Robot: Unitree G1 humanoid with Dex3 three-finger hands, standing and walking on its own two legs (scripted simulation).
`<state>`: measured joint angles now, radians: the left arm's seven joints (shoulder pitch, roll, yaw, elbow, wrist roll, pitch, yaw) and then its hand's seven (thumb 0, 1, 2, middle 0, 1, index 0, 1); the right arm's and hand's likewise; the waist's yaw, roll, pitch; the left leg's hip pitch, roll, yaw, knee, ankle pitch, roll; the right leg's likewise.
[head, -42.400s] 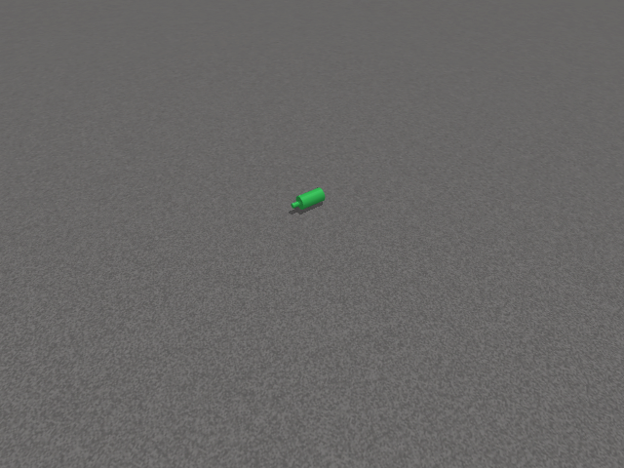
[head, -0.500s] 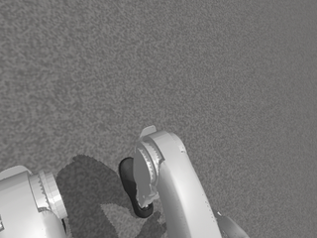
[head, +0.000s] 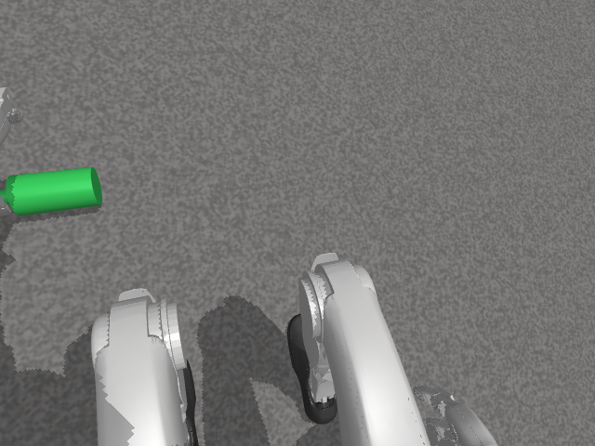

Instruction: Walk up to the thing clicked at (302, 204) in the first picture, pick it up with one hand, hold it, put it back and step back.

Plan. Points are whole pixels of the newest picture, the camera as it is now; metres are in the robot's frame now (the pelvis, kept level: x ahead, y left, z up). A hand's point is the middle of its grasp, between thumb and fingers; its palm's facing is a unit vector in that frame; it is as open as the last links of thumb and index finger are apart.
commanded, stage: withdraw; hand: left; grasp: from above
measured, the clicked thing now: (44, 192) +0.51 +0.33 -0.33
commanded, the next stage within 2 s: home in 0.32 s
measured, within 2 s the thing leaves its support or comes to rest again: neither
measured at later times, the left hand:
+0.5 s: hand out of the picture +0.51 +0.32 -0.16, palm faces -0.39 -0.03 -0.92, open 13.2 cm
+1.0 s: hand out of the picture +0.34 +0.29 +0.02, palm faces -0.25 -0.64 -0.72, open 7.7 cm
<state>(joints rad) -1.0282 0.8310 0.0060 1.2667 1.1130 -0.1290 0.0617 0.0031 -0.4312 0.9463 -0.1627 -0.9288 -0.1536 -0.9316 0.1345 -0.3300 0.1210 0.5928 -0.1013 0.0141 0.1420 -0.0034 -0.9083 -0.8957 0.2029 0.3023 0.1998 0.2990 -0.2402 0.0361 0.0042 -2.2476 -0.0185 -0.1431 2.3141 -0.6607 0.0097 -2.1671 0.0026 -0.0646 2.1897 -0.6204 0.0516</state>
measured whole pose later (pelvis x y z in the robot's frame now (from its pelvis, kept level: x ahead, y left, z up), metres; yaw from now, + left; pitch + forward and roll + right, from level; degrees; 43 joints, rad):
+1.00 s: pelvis +0.01 +0.00 +0.12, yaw +4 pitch +32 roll -7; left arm -0.31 0.52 0.05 0.48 0.51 0.09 0.00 0.01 0.81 0.89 -0.21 -0.32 -0.21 -0.31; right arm 0.10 -0.29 -0.02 0.58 0.01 0.03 0.03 0.00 -0.91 -0.89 0.20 0.30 0.20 0.30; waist -0.07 0.03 -0.19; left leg -1.84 -0.01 -0.09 1.92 -0.65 0.01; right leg -1.79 -0.02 -0.04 1.83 -0.61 0.05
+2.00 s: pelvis +0.08 -0.01 +0.35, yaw +9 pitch +10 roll -2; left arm 0.49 0.21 0.04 -0.12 -0.05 0.46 0.01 0.01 0.90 0.90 -0.20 -0.30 -0.20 -0.30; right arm 0.26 -0.22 0.04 0.52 0.01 -0.24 -0.19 0.01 -0.90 -0.89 0.20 0.30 0.20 0.30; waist -0.03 0.04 -0.15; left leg -0.70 0.02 -0.07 1.01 -0.48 -0.01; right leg -0.66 -0.01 -0.05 0.94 -0.45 0.02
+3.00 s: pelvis +0.09 -0.01 +0.35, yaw +8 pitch +10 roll -2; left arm 0.49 0.22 0.03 -0.13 -0.05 0.46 0.01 0.01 0.90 0.90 -0.20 -0.30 -0.20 -0.30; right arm 0.28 -0.22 0.03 0.55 0.01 -0.25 -0.19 0.01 -0.90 -0.89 0.20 0.30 0.20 0.30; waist -0.03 0.05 -0.15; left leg -0.69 0.02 -0.07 1.01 -0.49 -0.02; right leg -0.66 -0.01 -0.04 0.94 -0.46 0.02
